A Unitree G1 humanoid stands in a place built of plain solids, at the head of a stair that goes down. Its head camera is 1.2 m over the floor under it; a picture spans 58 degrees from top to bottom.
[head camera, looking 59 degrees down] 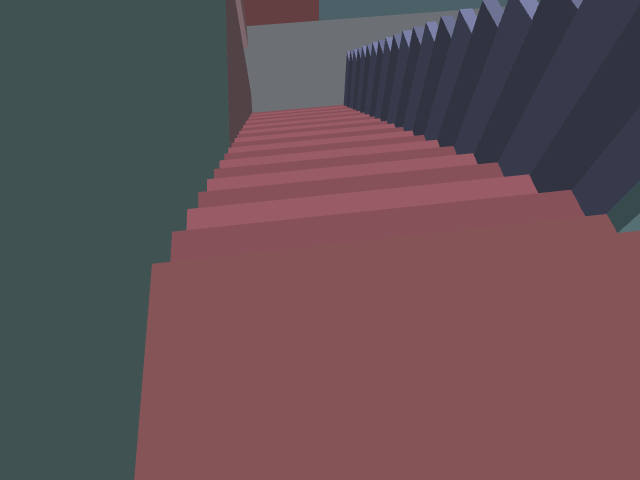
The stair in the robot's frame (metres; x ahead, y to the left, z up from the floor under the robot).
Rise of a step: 0.19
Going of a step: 0.24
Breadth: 1.58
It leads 7 degrees to the left of straight ahead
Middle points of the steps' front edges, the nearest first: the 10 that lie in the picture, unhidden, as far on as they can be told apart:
0.74 -0.26 0.00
0.97 -0.23 -0.19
1.21 -0.20 -0.38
1.45 -0.16 -0.57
1.69 -0.13 -0.76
1.93 -0.10 -0.95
2.16 -0.07 -1.14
2.40 -0.04 -1.33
2.64 -0.01 -1.52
2.88 0.02 -1.71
